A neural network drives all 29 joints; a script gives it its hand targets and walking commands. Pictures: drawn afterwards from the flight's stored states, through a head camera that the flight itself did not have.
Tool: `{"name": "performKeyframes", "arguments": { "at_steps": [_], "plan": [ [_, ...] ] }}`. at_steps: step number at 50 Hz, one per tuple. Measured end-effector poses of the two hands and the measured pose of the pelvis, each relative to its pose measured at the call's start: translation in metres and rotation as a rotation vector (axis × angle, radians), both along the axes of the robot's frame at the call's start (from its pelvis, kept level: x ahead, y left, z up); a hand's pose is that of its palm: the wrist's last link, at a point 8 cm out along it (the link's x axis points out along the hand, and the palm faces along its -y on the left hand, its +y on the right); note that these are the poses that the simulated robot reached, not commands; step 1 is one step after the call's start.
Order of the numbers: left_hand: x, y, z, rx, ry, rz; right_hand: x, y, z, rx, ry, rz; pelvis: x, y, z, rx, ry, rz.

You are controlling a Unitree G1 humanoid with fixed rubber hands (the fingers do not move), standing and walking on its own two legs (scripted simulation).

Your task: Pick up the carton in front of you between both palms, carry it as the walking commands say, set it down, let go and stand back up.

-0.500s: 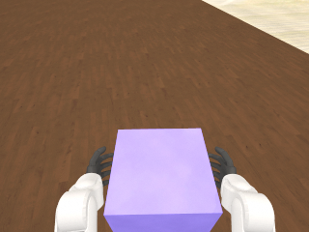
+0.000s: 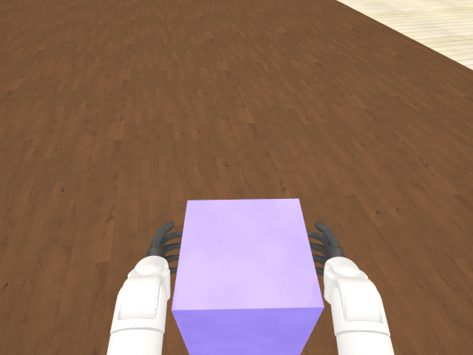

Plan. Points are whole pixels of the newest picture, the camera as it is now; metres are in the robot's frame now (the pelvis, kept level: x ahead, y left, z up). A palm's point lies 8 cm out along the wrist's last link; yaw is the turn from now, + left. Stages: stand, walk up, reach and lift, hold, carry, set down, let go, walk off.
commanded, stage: carry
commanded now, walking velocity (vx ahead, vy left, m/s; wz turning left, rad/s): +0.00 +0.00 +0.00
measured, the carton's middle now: (244, 281) +0.29 +0.00 -0.05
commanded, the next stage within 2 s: hold in 1.30 s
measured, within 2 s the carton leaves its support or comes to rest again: neither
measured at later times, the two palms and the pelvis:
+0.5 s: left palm (151, 263) +0.28 +0.16 +0.03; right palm (327, 262) +0.28 -0.14 +0.03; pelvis -0.01 +0.01 +0.00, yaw +0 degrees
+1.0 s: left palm (144, 266) +0.27 +0.17 +0.03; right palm (321, 265) +0.28 -0.13 +0.04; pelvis -0.01 +0.02 +0.00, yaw +0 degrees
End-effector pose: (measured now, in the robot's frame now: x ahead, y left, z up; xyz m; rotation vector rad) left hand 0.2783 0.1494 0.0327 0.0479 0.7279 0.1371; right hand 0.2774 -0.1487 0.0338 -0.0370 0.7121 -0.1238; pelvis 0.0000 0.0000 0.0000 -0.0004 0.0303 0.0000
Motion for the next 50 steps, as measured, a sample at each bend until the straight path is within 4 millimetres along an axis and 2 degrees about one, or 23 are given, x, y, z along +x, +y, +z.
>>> {"name": "performKeyframes", "arguments": {
  "at_steps": [6, 13, 50],
  "plan": [
    [0.005, 0.003, -0.008, 0.003, -0.027, 0.002, 0.006, 0.003, -0.008, -0.004, -0.027, 0.006, -0.005, 0.002, 0.0, 0.0, -0.001, 0.001],
    [0.007, 0.006, 0.001, -0.007, -0.071, 0.011, 0.009, 0.005, 0.001, 0.004, -0.071, 0.002, -0.006, 0.004, -0.001, -0.002, 0.004, 0.004],
    [-0.004, 0.021, 0.002, -0.003, -0.047, 0.011, -0.002, 0.02, 0.003, -0.004, -0.047, 0.005, -0.014, 0.018, -0.002, -0.005, -0.006, 0.006]
  ]
}}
